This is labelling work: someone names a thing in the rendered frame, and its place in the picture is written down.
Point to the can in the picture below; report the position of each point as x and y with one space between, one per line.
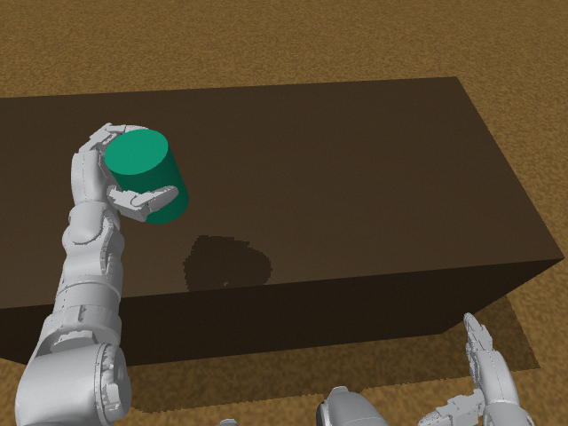
141 161

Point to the right robot arm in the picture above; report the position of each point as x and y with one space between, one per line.
506 414

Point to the left robot arm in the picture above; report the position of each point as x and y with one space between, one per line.
77 374

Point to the left robot hand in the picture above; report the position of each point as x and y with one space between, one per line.
91 179

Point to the right robot hand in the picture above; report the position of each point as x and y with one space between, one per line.
489 372

